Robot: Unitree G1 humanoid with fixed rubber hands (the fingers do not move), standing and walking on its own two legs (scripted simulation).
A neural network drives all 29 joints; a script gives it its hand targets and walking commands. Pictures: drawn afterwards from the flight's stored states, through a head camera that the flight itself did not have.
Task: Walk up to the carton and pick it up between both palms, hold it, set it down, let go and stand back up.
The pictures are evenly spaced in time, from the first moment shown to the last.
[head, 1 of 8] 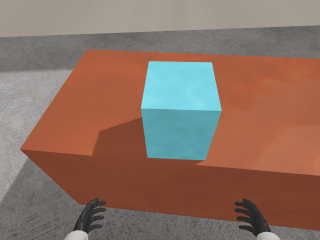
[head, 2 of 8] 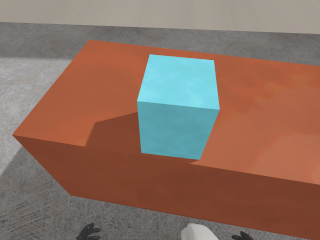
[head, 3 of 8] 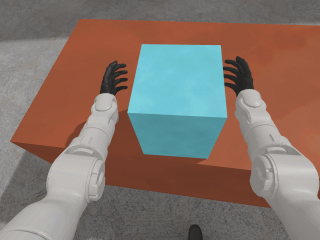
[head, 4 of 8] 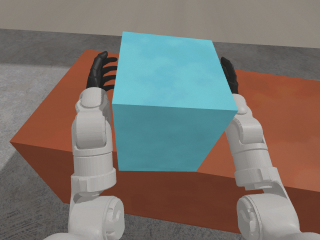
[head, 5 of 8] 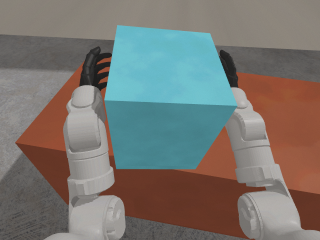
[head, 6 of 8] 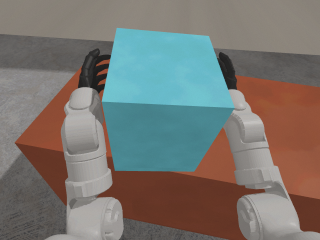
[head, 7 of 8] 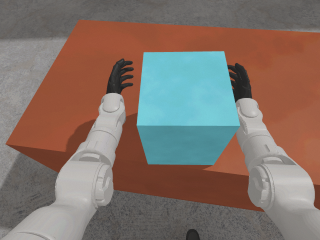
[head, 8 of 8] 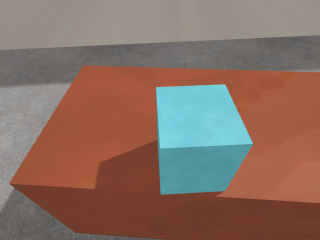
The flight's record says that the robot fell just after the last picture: no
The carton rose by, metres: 0.20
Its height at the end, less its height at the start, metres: +0.00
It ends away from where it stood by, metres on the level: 0.01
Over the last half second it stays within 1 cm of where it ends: yes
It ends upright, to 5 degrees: yes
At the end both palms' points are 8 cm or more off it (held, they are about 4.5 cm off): yes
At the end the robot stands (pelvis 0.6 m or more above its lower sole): yes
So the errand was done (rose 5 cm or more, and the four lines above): yes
